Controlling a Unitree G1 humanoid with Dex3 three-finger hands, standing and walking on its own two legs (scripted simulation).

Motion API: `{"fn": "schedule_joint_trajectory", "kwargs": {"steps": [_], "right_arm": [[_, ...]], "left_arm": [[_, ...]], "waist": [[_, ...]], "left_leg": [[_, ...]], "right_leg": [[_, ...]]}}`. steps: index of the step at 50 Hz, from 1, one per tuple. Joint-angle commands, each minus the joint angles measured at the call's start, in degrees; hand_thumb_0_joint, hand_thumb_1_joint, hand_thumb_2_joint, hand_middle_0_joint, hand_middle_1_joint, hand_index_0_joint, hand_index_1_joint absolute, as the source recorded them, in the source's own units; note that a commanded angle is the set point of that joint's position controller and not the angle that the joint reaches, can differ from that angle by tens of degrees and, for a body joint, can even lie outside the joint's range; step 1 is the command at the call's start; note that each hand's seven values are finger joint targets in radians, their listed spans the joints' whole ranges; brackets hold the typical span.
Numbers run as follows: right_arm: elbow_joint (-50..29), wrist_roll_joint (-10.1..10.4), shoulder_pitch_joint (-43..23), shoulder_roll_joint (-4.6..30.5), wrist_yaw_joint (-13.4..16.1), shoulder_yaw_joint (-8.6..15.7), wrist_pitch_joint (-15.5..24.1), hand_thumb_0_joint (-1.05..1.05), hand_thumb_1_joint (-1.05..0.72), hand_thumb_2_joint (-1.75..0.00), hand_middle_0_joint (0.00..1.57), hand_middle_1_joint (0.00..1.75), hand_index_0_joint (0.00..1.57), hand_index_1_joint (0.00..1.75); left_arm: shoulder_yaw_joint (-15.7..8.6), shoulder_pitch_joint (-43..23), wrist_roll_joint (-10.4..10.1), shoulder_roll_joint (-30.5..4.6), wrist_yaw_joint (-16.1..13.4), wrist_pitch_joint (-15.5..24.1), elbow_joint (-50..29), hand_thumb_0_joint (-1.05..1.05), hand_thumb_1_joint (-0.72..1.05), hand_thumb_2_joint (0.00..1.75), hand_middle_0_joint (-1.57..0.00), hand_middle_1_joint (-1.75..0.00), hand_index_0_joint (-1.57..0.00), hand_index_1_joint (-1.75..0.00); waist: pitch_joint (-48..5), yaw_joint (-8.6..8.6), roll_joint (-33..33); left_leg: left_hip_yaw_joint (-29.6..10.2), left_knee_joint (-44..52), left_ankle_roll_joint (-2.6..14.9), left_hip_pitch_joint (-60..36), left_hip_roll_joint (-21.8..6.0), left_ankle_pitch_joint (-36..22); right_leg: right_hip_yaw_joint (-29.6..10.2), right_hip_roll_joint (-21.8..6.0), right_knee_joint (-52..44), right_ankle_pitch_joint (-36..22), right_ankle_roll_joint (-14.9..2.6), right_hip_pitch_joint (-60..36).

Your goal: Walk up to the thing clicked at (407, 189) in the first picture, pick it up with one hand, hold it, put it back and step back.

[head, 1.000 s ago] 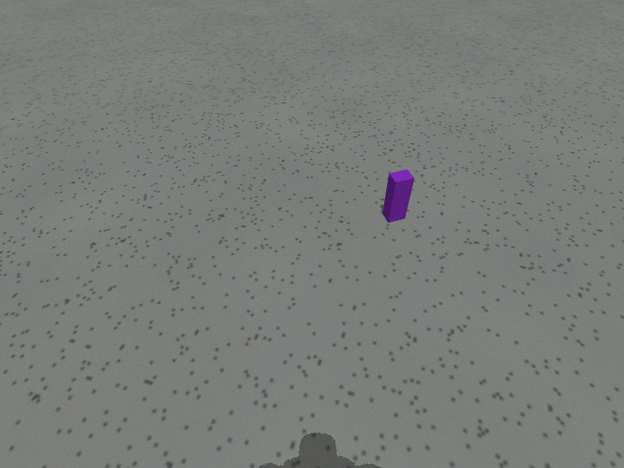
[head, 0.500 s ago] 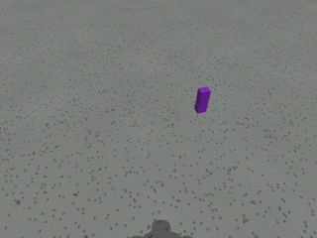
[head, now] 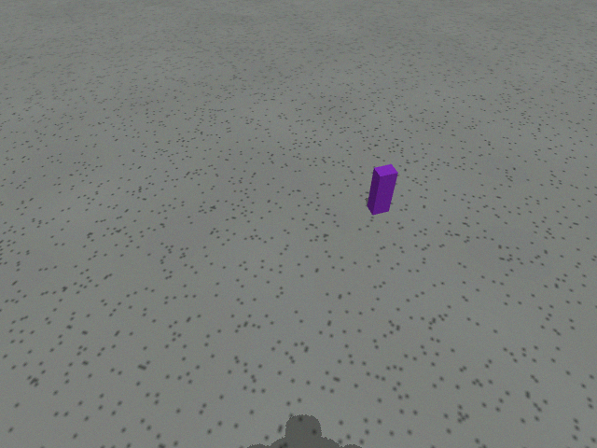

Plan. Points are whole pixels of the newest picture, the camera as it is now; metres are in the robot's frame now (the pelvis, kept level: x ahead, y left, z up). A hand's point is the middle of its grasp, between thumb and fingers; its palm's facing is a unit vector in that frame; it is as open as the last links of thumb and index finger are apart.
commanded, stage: stand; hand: left
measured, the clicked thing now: (381, 190) +1.30 -0.34 -0.66
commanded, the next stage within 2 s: walk up in 0.12 s
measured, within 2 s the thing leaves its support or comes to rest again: neither
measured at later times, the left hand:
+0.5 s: hand (184, 440) +0.18 +0.20 -0.15, palm faces -0.15 -0.89 -0.43, open 7.4 cm
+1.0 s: hand (264, 295) +0.44 +0.10 -0.16, palm faces -0.39 -0.86 -0.33, open 7.4 cm
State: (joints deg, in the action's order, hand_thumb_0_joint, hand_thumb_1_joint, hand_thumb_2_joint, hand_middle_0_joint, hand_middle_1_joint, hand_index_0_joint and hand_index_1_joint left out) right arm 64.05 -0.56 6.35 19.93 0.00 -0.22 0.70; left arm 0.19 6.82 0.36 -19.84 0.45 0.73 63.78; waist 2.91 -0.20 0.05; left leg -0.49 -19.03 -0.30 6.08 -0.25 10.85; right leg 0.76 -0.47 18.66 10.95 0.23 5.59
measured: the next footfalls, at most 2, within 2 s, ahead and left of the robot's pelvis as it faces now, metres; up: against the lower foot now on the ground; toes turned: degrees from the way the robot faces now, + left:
right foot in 0.44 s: +0.15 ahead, -0.24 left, +0.00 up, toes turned -15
left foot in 0.80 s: +0.35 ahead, -0.02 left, +0.00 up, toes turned -11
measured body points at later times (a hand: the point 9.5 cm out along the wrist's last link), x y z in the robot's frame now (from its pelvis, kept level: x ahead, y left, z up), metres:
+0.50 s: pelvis +0.07 -0.09 -0.04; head +0.07 -0.11 +0.41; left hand +0.19 +0.25 -0.12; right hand +0.07 -0.45 -0.15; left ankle +0.00 +0.09 -0.71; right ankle +0.11 -0.23 -0.75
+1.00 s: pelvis +0.27 -0.13 -0.01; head +0.29 -0.11 +0.43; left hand +0.46 +0.14 -0.14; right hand +0.20 -0.45 -0.10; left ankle +0.31 -0.02 -0.75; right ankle +0.26 -0.27 -0.70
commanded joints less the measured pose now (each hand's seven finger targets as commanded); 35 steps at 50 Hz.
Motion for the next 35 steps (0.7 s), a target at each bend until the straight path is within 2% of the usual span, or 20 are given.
{"fn": "schedule_joint_trajectory", "kwargs": {"steps": [1,5,6,7,8,9,10,11,13,15,18,20,21,22,23,24,26,29,31,35], "right_arm": [[-3.6,0.1,-2.2,12.1,0.6,2.3,1.2,0.0,-0.9,-0.9,0.2,0.3,0.2,0.3],[-3.4,0.1,-1.9,12.1,0.7,2.2,1.2,0.0,-0.9,-0.9,0.2,0.3,0.2,0.3],[-7.3,-1.4,2.4,19.2,0.1,7.0,2.8,0.0,-0.9,-0.9,0.2,0.3,0.2,0.3],[-5.3,-1.8,7.1,21.0,0.0,8.5,3.2,0.0,-0.9,-0.9,0.2,0.3,0.2,0.3],[-6.0,-1.7,9.3,23.3,0.1,9.8,3.5,0.0,-0.9,-0.9,0.2,0.3,0.2,0.3],[-8.1,-1.5,7.7,23.1,0.0,10.0,4.1,0.0,-0.9,-0.9,0.2,0.3,0.2,0.3],[-9.1,-1.4,6.4,21.4,0.0,9.6,4.5,0.0,-0.9,-0.9,0.2,0.3,0.2,0.3],[-10.3,-1.5,4.9,20.1,-0.1,9.1,4.9,0.0,-0.9,-0.9,0.2,0.3,0.2,0.3],[-12.7,-2.1,0.8,20.1,-0.6,9.4,5.0,0.0,-0.9,-0.9,0.2,0.3,0.2,0.3],[-14.1,-2.5,-0.3,20.1,-1.1,9.5,5.0,0.0,-0.9,-0.9,0.2,0.3,0.2,0.3],[-14.7,-2.6,-1.8,20.4,-1.6,9.6,4.7,0.0,-0.9,-0.9,0.2,0.3,0.2,0.3],[-15.0,-2.5,-2.2,18.9,-1.6,9.1,4.0,0.0,-0.9,-0.9,0.2,0.3,0.2,0.3],[-15.1,-2.9,-0.7,16.0,-1.6,8.0,3.5,0.0,-0.9,-0.9,0.2,0.3,0.2,0.3],[-16.6,-2.3,0.3,10.9,-1.8,5.9,3.4,0.0,-0.9,-0.9,0.2,0.3,0.2,0.3],[-19.0,-0.9,-0.5,12.5,-2.1,5.8,3.5,0.0,-0.9,-0.9,0.2,0.3,0.2,0.3],[-18.1,-1.0,-2.1,17.2,-1.8,7.0,3.3,0.0,-0.9,-0.9,0.2,0.3,0.2,0.3],[-14.7,0.0,3.5,18.2,-2.2,7.3,3.4,0.0,-0.9,-0.9,0.2,0.3,0.2,0.3],[-13.6,-0.4,8.2,17.4,-3.2,7.6,3.4,0.0,-0.9,-0.9,0.2,0.3,0.2,0.3],[-15.1,-0.8,8.0,16.7,-3.9,7.7,3.3,0.0,-0.9,-0.9,0.2,0.3,0.2,0.3],[-16.9,-1.1,6.7,15.8,-4.0,8.1,4.0,0.0,-0.9,-0.9,0.2,0.3,0.2,0.3]], "left_arm": [[-2.3,-2.1,0.3,-12.3,-1.0,1.2,-3.5,0.0,0.9,0.9,-0.2,-0.3,-0.2,-0.3],[-2.2,-2.2,0.2,-12.1,-1.1,1.0,-3.3,0.0,0.9,0.9,-0.2,-0.3,-0.2,-0.3],[-6.7,0.1,1.6,-17.5,1.2,0.7,-8.5,0.0,0.9,0.9,-0.2,-0.3,-0.2,-0.3],[-6.3,-5.0,2.0,-15.7,2.3,0.0,-9.5,0.0,0.9,0.9,-0.2,-0.3,-0.2,-0.3],[-6.4,-9.7,2.4,-14.2,3.1,-0.4,-12.1,0.0,0.9,0.9,-0.2,-0.3,-0.2,-0.3],[-6.6,-8.4,2.7,-14.8,3.4,-0.2,-13.4,0.0,0.9,0.9,-0.2,-0.3,-0.2,-0.3],[-6.8,-6.2,2.3,-15.3,3.8,0.1,-12.9,0.0,0.9,0.9,-0.2,-0.3,-0.2,-0.3],[-7.0,-3.0,2.0,-15.0,4.4,0.2,-12.8,0.0,0.9,0.9,-0.2,-0.3,-0.2,-0.3],[-7.4,0.9,1.7,-15.0,5.9,0.1,-12.7,0.0,0.9,0.9,-0.2,-0.3,-0.2,-0.3],[-7.7,0.3,1.6,-14.7,6.7,0.1,-13.4,0.0,0.9,0.9,-0.2,-0.3,-0.2,-0.3],[-8.2,4.5,1.6,-14.4,6.9,0.4,-12.5,0.0,0.9,0.9,-0.2,-0.3,-0.2,-0.3],[-9.0,11.9,1.9,-15.2,6.0,0.9,-10.1,0.0,0.9,0.9,-0.2,-0.3,-0.2,-0.3],[-10.1,18.5,2.0,-17.8,5.1,1.4,-8.3,0.0,0.9,0.9,-0.2,-0.3,-0.2,-0.3],[-11.6,24.9,2.1,-22.4,3.8,1.9,-8.3,0.0,0.9,0.9,-0.2,-0.3,-0.2,-0.3],[-11.3,21.5,1.7,-26.3,3.4,2.4,-11.5,0.0,0.9,0.9,-0.2,-0.3,-0.2,-0.3],[-11.0,15.6,0.8,-27.0,3.3,2.5,-13.6,0.0,0.9,0.9,-0.2,-0.3,-0.2,-0.3],[-9.9,9.7,-0.1,-23.3,2.6,2.8,-15.0,0.0,0.9,0.9,-0.2,-0.3,-0.2,-0.3],[-8.8,8.7,0.2,-20.5,2.5,3.2,-16.1,0.0,0.9,0.9,-0.2,-0.3,-0.2,-0.3],[-8.9,8.2,0.5,-21.0,2.6,3.5,-17.4,0.0,0.9,0.9,-0.2,-0.3,-0.2,-0.3],[-8.4,7.9,0.7,-20.4,2.7,4.2,-19.2,0.0,0.9,0.9,-0.2,-0.3,-0.2,-0.3]], "waist": [[-5.2,0.0,-0.2],[-3.6,0.1,-0.2],[-6.8,2.48,1.1],[-2.0,5.86,-4.2],[2.3,8.2,-10.9],[3.6,6.6,-7.0],[2.3,4.49,-2.2],[0.7,2.73,-2.4],[0.9,0.55,-8.4],[2.7,0.6,-9.9],[1.0,-1.36,-9.5],[-1.4,-4.76,-1.9],[-4.0,-7.55,8.2],[-3.2,-10.84,23.6],[-1.3,-7.77,22.5],[3.6,-5.56,11.0],[2.8,-1.75,6.1],[2.5,-0.12,8.6],[2.6,0.07,9.7],[0.9,-0.16,5.9]], "left_leg": [[-5.1,2.6,1.89,-1.4,-7.1,-10.5],[-5.1,3.0,1.78,-0.7,-6.9,-9.7],[-4.9,-1.3,5.65,-9.6,-7.0,18.9],[-11.3,3.6,8.55,-16.3,-12.2,30.8],[-21.4,11.5,12.67,-12.9,-22.5,35.2],[-24.1,12.2,15.4,-9.8,-27.6,31.3],[-21.9,12.3,14.35,-6.4,-25.8,28.6],[-17.5,11.9,12.98,-6.3,-23.1,27.4],[-10.8,12.1,12.29,-4.1,-21.2,24.8],[-3.6,10.8,10.73,3.0,-18.2,22.4],[2.2,4.8,8.87,8.1,-15.3,22.1],[6.6,-7.3,7.66,14.5,-12.7,25.4],[9.1,-22.1,6.44,19.8,-8.6,23.2],[10.4,-42.5,4.31,30.2,-1.8,26.2],[3.7,-49.2,1.74,36.5,1.2,24.1],[-1.9,-50.1,1.17,34.2,-4.3,20.3],[-2.3,-46.7,1.75,31.5,-7.6,12.7],[-1.0,-36.0,1.61,22.7,-7.5,11.5],[-0.1,-29.5,1.24,21.2,-7.0,11.4],[3.2,-20.9,0.84,15.0,-5.3,3.8]], "right_leg": [[-5.5,-7.2,-2.4,-9.5,-1.63,-0.9],[-5.4,-7.0,-2.7,-8.5,-1.6,-0.2],[-6.7,-2.4,3.9,16.7,-3.35,11.0],[-3.0,-0.7,12.3,21.7,-2.86,28.6],[-2.2,-1.0,27.4,17.3,-1.91,36.2],[-6.2,-4.9,32.3,15.8,-1.92,37.9],[-8.2,-6.2,34.7,13.4,-1.91,35.0],[-7.9,-6.9,34.4,11.8,-1.78,33.4],[-4.7,-7.6,30.9,11.2,-0.74,29.5],[-2.2,-7.3,24.6,9.6,-0.15,22.1],[2.6,-5.0,19.7,5.3,-0.79,11.2],[5.9,-2.3,17.0,1.9,-0.86,-0.1],[4.6,0.2,15.5,7.4,-1.64,-8.7],[-12.4,-7.4,2.8,25.5,-4.71,-11.4],[-42.5,-20.1,-12.5,36.2,-12.46,-5.4],[-45.9,-23.6,-13.7,42.5,-16.16,2.3],[-32.7,-18.0,-8.7,31.9,-13.86,2.5],[-20.7,-13.4,-6.7,22.6,-12.34,9.7],[-18.4,-13.1,-6.4,22.3,-12.76,11.4],[-14.5,-11.7,-3.9,17.7,-11.27,12.9]]}}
